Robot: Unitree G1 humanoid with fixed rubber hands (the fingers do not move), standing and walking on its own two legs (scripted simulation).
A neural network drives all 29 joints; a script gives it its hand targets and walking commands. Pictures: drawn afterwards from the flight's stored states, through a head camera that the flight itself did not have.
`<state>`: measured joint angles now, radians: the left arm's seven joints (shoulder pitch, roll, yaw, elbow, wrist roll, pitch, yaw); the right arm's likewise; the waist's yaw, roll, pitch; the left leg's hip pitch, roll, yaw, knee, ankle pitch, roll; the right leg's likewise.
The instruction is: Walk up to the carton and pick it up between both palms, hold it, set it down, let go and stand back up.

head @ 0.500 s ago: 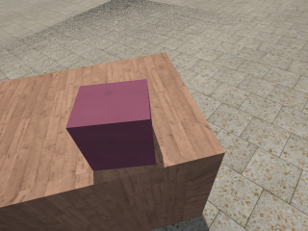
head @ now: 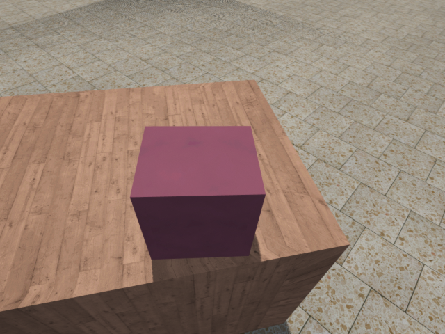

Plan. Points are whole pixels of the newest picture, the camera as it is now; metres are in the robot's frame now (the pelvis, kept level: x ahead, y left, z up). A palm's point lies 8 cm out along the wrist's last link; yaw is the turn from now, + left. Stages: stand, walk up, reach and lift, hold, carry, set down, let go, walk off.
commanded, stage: walk up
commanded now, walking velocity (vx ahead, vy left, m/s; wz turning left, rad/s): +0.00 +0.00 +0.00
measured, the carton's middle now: (199, 194) +0.39 +0.08 +0.03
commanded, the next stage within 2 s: none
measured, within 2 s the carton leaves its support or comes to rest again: neither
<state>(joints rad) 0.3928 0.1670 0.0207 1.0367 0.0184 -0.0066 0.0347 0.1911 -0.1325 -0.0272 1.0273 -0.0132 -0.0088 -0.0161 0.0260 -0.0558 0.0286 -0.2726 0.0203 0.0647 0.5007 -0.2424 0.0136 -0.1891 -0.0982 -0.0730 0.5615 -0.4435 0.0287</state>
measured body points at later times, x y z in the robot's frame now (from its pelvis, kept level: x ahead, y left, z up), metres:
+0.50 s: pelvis +0.00 +0.01 +0.01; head +0.01 +0.00 +0.46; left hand -0.04 +0.21 -0.15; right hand -0.01 -0.20 -0.16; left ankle +0.03 +0.11 -0.74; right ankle -0.02 -0.09 -0.74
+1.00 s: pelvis +0.01 -0.01 +0.01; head +0.02 -0.01 +0.46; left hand -0.03 +0.19 -0.15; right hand -0.03 -0.20 -0.16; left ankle +0.03 +0.11 -0.74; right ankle -0.02 -0.09 -0.74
